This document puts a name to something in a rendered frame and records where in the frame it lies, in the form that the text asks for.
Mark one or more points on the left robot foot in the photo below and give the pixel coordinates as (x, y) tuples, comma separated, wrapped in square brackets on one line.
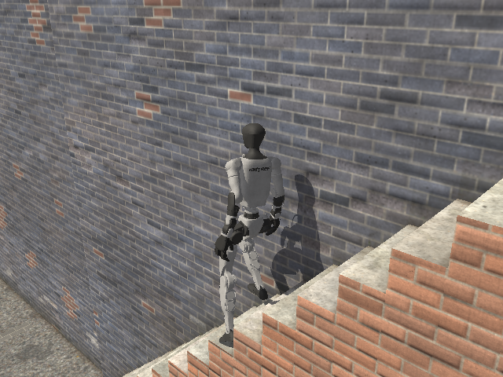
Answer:
[(227, 337)]

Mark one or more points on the left robot upper arm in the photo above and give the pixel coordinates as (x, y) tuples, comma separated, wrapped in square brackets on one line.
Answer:
[(232, 168)]

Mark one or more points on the left robot hand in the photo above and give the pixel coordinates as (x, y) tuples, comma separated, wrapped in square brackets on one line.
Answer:
[(221, 246)]

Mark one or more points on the right robot forearm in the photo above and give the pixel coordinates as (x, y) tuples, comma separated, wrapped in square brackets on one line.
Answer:
[(276, 207)]

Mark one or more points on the robot torso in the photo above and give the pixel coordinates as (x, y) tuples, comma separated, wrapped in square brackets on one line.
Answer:
[(255, 179)]

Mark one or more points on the right robot hand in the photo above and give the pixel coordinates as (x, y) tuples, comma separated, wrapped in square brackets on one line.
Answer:
[(276, 223)]

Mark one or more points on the left robot forearm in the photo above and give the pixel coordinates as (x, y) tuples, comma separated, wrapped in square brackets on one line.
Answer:
[(231, 217)]

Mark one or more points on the right robot upper arm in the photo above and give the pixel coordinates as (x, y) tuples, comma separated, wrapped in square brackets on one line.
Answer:
[(276, 175)]

